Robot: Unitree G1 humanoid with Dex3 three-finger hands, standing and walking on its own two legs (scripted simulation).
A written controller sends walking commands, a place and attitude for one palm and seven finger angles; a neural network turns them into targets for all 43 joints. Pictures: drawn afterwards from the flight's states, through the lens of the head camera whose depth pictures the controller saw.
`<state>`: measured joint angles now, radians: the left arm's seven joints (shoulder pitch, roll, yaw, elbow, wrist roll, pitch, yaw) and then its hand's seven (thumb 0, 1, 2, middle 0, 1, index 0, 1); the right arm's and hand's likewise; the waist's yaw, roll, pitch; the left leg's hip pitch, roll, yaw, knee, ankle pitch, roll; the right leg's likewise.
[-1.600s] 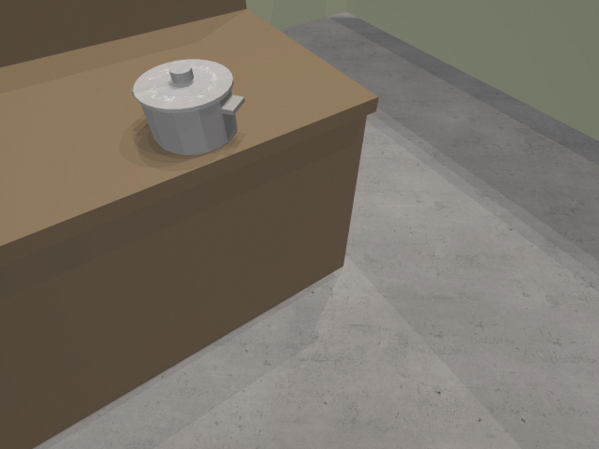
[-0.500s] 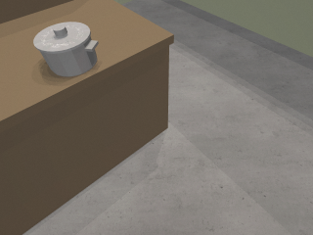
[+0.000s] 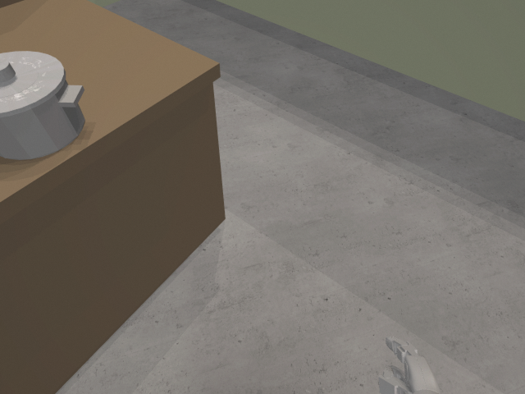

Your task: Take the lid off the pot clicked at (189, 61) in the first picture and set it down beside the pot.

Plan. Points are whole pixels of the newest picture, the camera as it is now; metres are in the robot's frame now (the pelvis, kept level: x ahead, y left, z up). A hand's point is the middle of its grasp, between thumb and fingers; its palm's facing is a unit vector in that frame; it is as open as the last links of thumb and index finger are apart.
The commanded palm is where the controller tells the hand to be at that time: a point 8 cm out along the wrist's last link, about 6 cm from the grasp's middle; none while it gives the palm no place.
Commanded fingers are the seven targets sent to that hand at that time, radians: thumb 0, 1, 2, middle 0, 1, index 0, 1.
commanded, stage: walk to a spot facing it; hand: left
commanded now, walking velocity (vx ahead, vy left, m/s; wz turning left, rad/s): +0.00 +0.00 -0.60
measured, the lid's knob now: out of the picture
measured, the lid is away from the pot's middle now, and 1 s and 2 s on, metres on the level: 0.00 0.00 0.00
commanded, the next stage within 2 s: turn to face it in 1.14 s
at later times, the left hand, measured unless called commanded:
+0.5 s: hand (207, 354) +0.19 +0.12 -0.14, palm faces -0.33 -0.91 -0.26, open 7.4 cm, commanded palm none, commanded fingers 0.00 0.90 0.90 -0.20 -0.30 -0.20 -0.30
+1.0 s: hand (266, 279) +0.34 +0.03 -0.15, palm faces -0.60 -0.78 -0.17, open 7.4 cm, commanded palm none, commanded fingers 0.00 0.90 0.90 -0.20 -0.30 -0.20 -0.30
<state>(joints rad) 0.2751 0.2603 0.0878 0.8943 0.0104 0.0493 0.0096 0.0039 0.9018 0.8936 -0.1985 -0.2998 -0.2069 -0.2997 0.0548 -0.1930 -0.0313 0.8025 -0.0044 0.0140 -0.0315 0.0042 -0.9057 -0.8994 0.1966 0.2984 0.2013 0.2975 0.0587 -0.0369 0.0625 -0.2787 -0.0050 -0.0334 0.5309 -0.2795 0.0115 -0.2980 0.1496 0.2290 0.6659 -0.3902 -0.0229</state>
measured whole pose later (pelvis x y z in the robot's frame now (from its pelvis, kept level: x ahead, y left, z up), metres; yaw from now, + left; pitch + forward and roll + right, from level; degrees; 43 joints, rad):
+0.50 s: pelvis +0.02 -0.04 +0.00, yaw -19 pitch +0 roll +0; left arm 0.16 0.23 0.05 0.86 0.01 0.02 -0.02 0.00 0.91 0.89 -0.20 -0.30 -0.20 -0.30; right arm 0.27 -0.30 -0.06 0.94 -0.03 0.06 -0.01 0.01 -0.91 -0.90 0.19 0.30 0.20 0.30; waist -0.02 0.03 0.09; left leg -0.45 0.11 0.06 1.07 -0.45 -0.06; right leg -0.30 0.02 0.01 0.56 -0.27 -0.03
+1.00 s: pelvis +0.16 -0.08 +0.02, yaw -39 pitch +1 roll -1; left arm 0.19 0.24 0.09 0.92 0.03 0.04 -0.06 0.01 0.91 0.89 -0.19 -0.30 -0.20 -0.30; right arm 0.42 -0.13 -0.01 0.98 -0.02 -0.08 -0.02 0.00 -0.90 -0.90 0.20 0.30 0.20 0.30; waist 0.00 -0.04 0.05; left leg -0.03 0.08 0.24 0.32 -0.31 -0.01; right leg -0.66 -0.08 -0.06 1.05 -0.20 0.02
